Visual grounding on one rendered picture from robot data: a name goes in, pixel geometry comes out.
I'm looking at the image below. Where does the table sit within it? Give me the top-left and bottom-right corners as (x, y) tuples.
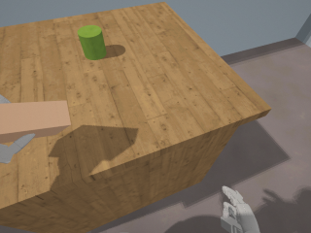
(0, 2), (271, 233)

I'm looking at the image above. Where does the sponge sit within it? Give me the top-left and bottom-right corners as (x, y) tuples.
(0, 100), (71, 144)

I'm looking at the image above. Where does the right robot hand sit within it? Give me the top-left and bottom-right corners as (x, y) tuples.
(221, 185), (260, 233)

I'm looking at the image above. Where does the left robot hand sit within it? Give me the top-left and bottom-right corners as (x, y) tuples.
(0, 94), (36, 164)

